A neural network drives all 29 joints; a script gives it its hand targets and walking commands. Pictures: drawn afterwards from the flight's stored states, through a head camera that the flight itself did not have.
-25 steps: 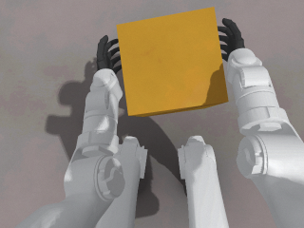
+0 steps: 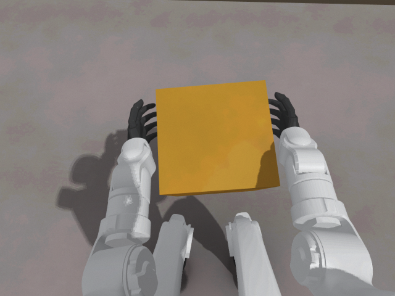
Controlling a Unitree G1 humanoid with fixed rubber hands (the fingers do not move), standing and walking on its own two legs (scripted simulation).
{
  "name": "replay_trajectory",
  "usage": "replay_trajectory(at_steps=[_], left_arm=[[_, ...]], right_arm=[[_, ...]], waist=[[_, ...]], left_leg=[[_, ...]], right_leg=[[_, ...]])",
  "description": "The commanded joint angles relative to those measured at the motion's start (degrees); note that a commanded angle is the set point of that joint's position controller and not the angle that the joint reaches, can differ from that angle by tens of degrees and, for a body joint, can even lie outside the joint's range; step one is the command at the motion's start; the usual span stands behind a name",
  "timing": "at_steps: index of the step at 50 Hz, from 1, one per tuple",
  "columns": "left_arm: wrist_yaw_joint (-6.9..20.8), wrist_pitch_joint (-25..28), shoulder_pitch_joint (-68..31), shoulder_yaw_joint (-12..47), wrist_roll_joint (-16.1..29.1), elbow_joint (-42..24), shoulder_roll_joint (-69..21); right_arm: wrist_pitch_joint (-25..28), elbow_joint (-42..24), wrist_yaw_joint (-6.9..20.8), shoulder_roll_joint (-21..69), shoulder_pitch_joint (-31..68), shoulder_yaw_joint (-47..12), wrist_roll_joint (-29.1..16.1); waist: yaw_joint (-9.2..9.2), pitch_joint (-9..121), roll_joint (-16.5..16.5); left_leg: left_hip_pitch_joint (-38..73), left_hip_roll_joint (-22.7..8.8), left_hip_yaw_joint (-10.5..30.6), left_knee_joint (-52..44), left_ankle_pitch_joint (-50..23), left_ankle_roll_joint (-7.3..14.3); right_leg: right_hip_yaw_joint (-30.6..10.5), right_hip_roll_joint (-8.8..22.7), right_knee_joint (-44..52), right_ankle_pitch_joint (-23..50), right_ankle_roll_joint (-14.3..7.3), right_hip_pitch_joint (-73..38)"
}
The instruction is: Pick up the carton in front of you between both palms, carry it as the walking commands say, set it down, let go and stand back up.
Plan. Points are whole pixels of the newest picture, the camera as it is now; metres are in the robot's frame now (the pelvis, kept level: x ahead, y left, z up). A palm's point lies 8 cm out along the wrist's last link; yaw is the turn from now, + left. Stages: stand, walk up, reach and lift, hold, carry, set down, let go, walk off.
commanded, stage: reach and lift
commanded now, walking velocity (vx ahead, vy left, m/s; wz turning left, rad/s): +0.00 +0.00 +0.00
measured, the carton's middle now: (212, 149) +0.43 -0.02 -0.13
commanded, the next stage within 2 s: hold in 1.92 s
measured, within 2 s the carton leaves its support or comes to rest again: neither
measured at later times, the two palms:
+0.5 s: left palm (95, 123) +0.39 +0.14 +0.11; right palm (320, 119) +0.40 -0.16 +0.10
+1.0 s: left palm (8, 91) +0.37 +0.15 +0.24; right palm (386, 99) +0.35 -0.15 +0.23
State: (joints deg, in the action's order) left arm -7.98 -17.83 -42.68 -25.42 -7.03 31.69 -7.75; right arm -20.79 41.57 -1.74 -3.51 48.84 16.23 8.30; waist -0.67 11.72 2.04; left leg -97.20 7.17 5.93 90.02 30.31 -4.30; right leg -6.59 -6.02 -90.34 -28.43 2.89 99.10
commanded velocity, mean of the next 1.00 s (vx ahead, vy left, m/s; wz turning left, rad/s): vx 0.00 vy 0.00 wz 0.00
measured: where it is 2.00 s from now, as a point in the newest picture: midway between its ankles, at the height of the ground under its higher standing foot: (209, 276)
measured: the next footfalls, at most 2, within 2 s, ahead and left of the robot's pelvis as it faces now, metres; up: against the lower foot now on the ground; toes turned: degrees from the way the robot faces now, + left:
none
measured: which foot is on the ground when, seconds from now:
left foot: down 0.00-1.00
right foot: down 0.00-1.00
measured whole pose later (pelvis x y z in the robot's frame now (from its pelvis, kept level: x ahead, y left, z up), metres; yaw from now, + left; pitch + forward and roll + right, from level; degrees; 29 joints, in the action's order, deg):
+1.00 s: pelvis +0.08 +0.01 +0.21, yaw -1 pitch -1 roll +0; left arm -1.4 -32.4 -15.6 -15.6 -14.8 24.5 -8.8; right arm -34.8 24.1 -2.9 8.5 14.1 13.5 14.7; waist -0.2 5.4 0.4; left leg -11.7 3.0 8.9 27.8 14.7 -0.7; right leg -8.6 -2.7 -27.4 -13.3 1.0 12.8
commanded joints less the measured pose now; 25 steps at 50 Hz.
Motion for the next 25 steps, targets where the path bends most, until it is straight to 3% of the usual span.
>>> replay_trajectory(at_steps=[1,14,25], left_arm=[[15.62,-0.40,-37.62,37.82,7.97,2.86,-59.54],[16.75,1.36,-23.44,36.98,4.80,6.13,-60.37],[17.51,0.64,-10.54,40.15,3.71,4.24,-60.81]], right_arm=[[3.02,-4.83,13.44,66.52,33.25,-29.96,-9.61],[5.40,-4.93,12.63,68.43,21.11,-29.28,-7.16],[4.99,-9.16,12.87,68.84,9.35,-32.83,-6.79]], waist=[[0.98,51.27,-5.28],[0.73,39.48,-3.45],[0.71,30.97,-3.05]], left_leg=[[26.43,4.24,-8.65,-12.90,-12.19,1.42],[41.20,2.55,-4.90,-28.11,-14.17,2.53],[59.61,0.77,-2.00,-42.00,-22.70,3.03]], right_leg=[[8.69,-3.73,13.80,14.54,-0.98,-40.95],[4.89,-2.51,28.60,16.72,-1.90,-55.95],[2.71,-1.39,41.88,23.88,-2.28,-70.04]])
